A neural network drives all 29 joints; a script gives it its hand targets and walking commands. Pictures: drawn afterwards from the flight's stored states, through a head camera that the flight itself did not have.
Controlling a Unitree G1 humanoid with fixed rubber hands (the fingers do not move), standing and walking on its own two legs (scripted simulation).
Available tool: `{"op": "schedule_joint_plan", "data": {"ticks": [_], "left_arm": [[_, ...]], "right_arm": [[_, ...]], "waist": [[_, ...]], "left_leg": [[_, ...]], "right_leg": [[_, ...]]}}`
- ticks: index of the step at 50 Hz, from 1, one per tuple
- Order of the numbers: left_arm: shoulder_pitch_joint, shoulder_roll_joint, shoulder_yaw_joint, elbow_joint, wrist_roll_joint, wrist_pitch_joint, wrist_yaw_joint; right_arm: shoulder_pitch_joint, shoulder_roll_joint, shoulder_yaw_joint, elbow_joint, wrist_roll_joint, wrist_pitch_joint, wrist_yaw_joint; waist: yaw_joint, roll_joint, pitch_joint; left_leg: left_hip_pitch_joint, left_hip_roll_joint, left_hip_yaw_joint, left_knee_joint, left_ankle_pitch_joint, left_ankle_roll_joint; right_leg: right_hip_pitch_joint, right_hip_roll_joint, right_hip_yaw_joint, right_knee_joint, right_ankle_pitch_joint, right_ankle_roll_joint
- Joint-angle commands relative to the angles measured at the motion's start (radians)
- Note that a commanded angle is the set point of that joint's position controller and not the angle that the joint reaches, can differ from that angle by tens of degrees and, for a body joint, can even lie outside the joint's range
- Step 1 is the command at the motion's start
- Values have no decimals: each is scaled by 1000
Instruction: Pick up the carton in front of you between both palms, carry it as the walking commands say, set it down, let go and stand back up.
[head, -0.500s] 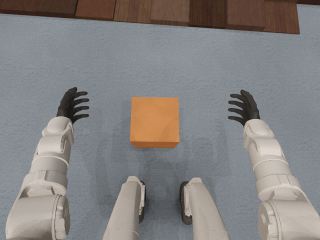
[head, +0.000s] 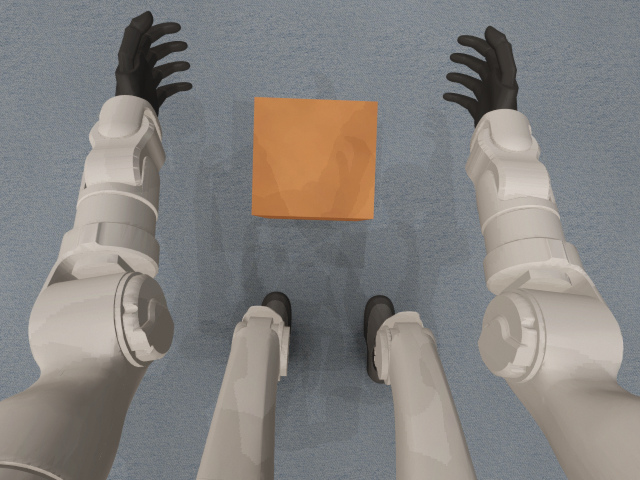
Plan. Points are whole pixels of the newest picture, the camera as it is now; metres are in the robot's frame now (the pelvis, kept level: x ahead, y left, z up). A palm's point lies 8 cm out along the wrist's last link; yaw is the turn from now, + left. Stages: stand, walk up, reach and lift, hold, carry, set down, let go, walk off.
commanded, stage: reach and lift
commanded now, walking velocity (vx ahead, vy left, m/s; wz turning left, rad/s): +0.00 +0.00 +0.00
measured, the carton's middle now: (313, 169) +0.48 +0.04 -0.50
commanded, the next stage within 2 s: none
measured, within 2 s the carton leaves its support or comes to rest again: leaves its support in 1.52 s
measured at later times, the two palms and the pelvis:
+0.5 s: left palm (202, 154) +0.48 +0.23 -0.36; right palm (429, 159) +0.49 -0.15 -0.36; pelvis -0.04 -0.01 -0.20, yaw +0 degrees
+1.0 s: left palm (223, 156) +0.49 +0.21 -0.42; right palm (413, 158) +0.50 -0.14 -0.42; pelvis -0.04 -0.01 -0.25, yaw +0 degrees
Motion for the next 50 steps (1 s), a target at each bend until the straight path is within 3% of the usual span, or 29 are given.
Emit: {"op": "schedule_joint_plan", "data": {"ticks": [1,9,15,21,25,31,34,36,42,50], "left_arm": [[-119,74,5,-73,-2,-41,9],[-129,175,-96,-137,-140,-66,43],[-242,253,-163,-194,-232,-39,54],[-373,274,-194,-76,-244,-8,63],[-448,277,-216,30,-246,-17,71],[-542,296,-251,115,-260,-53,84],[-588,317,-260,89,-281,-71,94],[-598,326,-271,79,-300,-79,100],[-563,274,-305,84,-334,-80,121],[-494,230,-280,127,-294,-82,110]], "right_arm": [[-105,-72,1,-67,-3,-44,-3],[-136,-121,142,-145,124,-63,-42],[-247,-167,212,-217,211,-23,-75],[-382,-196,208,-103,233,13,-85],[-453,-214,201,15,234,-1,-76],[-543,-246,223,122,257,-44,-64],[-586,-275,252,108,283,-65,-66],[-608,-279,274,97,292,-73,-71],[-598,-280,308,78,323,-81,-65],[-507,-227,271,148,276,-81,-60]], "waist": [[12,49,-886],[32,8,-1081],[32,7,-1182],[33,21,-973],[29,27,-838],[26,36,-761],[42,37,-805],[42,0,-829],[41,12,-879],[29,10,-747]], "left_leg": [[488,-37,35,63,496,-36],[316,-38,48,337,522,-47],[219,-29,90,481,346,-49],[80,-2,99,560,79,-48],[28,16,83,614,1,-42],[14,26,57,699,26,-37],[28,21,59,732,77,-37],[37,19,52,753,125,-33],[141,5,49,792,245,-34],[17,0,57,780,169,-36]], "right_leg": [[249,78,-75,86,333,19],[213,79,-70,382,409,32],[269,77,-87,538,315,28],[134,59,-98,615,58,22],[46,47,-96,667,-22,21],[-14,39,-87,756,-6,21],[14,37,-85,795,39,18],[31,41,-93,823,85,23],[12,51,-106,860,155,20],[-43,56,-88,836,116,17]]}}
